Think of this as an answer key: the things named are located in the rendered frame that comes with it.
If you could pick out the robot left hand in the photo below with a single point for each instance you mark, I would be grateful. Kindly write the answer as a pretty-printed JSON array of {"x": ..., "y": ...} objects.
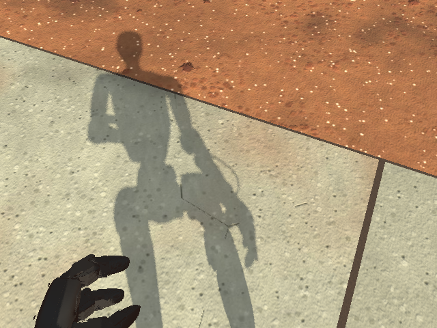
[{"x": 65, "y": 304}]

